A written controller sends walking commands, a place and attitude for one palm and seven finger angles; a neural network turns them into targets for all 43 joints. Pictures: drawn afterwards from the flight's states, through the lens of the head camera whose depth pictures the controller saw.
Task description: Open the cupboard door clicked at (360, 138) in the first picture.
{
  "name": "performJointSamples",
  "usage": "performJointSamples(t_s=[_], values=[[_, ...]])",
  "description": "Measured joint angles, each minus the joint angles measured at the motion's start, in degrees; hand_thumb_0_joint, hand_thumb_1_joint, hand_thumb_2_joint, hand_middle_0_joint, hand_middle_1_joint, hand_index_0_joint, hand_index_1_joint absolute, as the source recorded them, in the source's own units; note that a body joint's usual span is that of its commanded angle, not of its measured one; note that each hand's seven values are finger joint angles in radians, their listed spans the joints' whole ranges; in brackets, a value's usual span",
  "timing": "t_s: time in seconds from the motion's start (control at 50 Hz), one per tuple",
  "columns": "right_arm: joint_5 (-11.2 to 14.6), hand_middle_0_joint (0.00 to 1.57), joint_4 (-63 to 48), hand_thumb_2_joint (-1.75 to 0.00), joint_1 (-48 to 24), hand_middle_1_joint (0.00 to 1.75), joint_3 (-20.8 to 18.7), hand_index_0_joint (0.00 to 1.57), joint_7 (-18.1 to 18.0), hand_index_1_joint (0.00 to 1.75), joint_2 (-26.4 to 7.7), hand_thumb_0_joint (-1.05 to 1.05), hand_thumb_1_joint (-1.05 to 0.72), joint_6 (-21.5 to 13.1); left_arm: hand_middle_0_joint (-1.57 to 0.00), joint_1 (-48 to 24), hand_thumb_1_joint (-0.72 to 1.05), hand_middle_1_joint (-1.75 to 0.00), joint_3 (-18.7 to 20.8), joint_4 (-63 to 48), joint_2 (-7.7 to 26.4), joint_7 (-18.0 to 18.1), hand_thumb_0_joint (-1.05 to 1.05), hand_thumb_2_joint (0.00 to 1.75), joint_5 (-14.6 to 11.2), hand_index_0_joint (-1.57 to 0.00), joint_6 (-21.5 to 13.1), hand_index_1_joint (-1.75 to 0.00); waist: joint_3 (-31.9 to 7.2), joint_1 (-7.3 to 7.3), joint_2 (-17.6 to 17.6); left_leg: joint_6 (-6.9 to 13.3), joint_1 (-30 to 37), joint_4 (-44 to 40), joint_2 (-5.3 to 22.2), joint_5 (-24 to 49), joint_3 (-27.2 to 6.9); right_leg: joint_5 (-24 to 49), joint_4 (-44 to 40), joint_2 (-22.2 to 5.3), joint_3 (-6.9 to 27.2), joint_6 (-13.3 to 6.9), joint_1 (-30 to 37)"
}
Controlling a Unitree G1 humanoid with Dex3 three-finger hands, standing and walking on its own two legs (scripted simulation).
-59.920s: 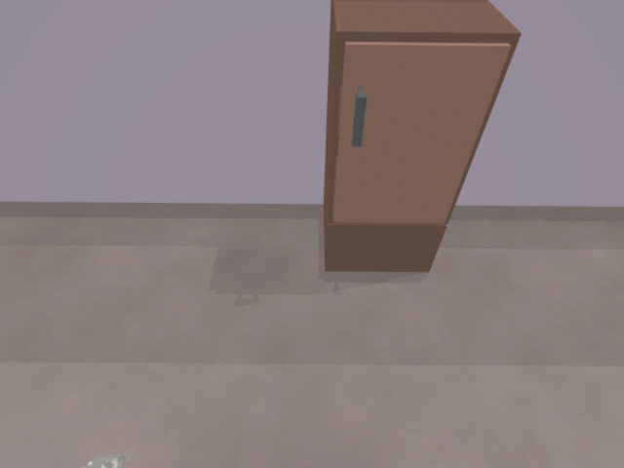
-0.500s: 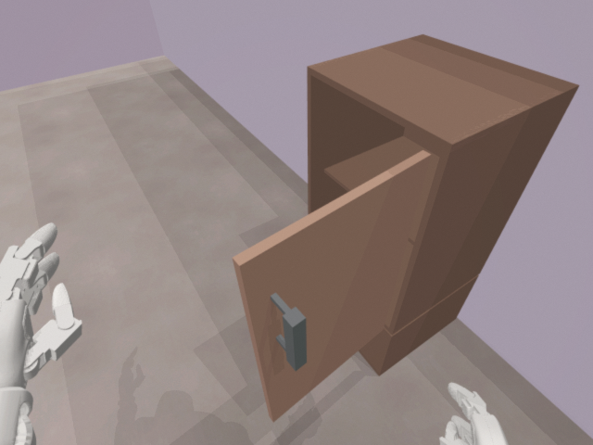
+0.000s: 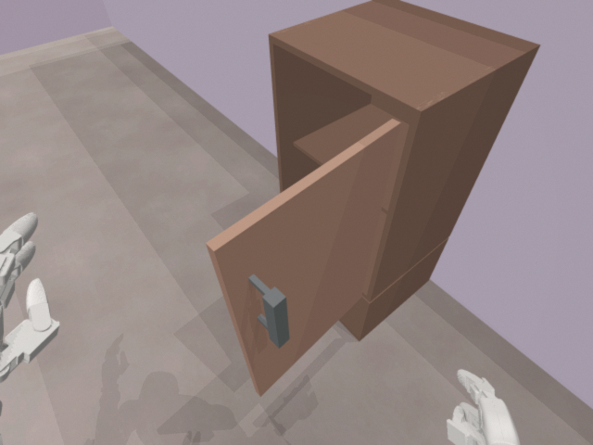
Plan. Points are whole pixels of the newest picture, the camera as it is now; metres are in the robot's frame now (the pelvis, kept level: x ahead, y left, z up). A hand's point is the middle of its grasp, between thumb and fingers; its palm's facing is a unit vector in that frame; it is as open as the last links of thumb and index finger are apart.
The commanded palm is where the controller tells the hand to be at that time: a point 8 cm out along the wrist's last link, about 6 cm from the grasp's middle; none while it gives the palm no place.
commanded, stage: step back with the hand held close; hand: left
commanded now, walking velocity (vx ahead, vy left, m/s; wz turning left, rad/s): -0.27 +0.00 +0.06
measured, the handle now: (268, 310) +0.32 +0.07 -0.04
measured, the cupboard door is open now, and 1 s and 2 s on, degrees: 95 95 95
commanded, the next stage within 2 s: stop stepping back and stand still in 0.94 s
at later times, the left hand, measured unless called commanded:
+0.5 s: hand out of the picture +0.09 +0.30 +0.16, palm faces +0.51 -0.71 -0.49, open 7.4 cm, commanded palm +0.02 +0.33 +0.17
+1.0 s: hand out of the picture +0.02 +0.29 +0.17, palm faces +0.39 -0.84 -0.37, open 7.4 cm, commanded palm -0.05 +0.33 +0.17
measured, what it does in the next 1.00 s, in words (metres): walks backwards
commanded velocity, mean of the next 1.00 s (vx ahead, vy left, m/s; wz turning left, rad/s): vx -0.35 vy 0.00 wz -0.01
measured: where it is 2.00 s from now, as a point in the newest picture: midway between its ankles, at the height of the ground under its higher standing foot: outside the picture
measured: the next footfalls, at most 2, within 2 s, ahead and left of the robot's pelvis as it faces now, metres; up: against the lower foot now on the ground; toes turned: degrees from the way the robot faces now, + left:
right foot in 1.08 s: -0.32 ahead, -0.09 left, +0.00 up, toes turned -2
left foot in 1.20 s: -0.08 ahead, +0.10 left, +0.00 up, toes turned -2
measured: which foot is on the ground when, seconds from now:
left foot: down 0.00-1.00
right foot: down 0.00-0.68, up 0.70-1.00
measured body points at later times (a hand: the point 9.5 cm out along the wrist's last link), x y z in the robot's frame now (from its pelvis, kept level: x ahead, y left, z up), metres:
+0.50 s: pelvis -0.09 +0.02 -0.02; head -0.08 +0.02 +0.43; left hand +0.05 +0.33 +0.18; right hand +0.09 -0.21 -0.10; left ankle +0.02 +0.10 -0.74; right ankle -0.04 -0.10 -0.74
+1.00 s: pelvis -0.19 +0.03 +0.00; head -0.17 +0.08 +0.45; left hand +0.00 +0.33 +0.19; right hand -0.01 -0.18 -0.07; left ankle -0.04 +0.12 -0.74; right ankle -0.35 -0.11 -0.69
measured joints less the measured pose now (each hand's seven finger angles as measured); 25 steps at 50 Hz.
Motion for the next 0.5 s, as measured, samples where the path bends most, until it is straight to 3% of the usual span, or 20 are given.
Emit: performJointSamples(t_s=[0.12,0.3,0.4,0.5], values=[[0.04,0.20,-0.54,-0.89,0.62,0.30,-0.01,0.20,-0.14,0.30,0.48,0.01,-0.91,0.26,-0.21,0.86,0.89,-0.31,1.80,-2.28,1.48,1.02,0.02,0.90,-0.11,-0.21,-0.77,-0.30,-0.03,-0.47,-0.96,0.51,-2.25,1.51,0.11,0.83,0.14,1.06,1.23,0.01,0.03,0.41,-2.15],[-0.40,0.20,-0.48,-0.89,2.45,0.30,0.61,0.20,-0.30,0.30,0.70,0.01,-0.91,-1.94,-0.21,1.29,0.89,-0.31,1.93,-2.42,0.16,1.88,0.02,0.90,1.30,-0.21,-2.73,-0.30,-0.30,-0.48,-0.64,1.92,-6.18,3.97,-0.23,2.48,-0.78,2.75,2.73,-0.25,-0.84,1.48,-5.18],[-0.88,0.20,0.04,-0.89,3.82,0.30,0.73,0.20,-0.43,0.30,1.51,0.01,-0.90,-4.01,-0.21,-0.53,0.89,-0.31,3.21,-2.43,0.26,1.84,0.02,0.90,2.61,-0.21,-3.70,-0.30,0.48,-0.78,-1.05,2.62,-8.81,6.15,-1.41,3.22,-2.12,-0.22,8.03,0.90,1.47,1.94,-6.40],[-1.19,0.20,1.72,-0.89,2.85,0.30,0.71,0.20,0.26,0.30,2.03,0.01,-0.90,-5.17,-0.21,-1.16,0.89,-0.31,4.52,-2.92,-0.95,1.76,0.02,0.90,2.32,-0.21,-4.82,-0.30,1.31,0.27,-0.47,2.19,-11.82,9.00,-0.86,0.61,-1.98,-0.53,9.33,1.57,2.07,1.24,-7.88]])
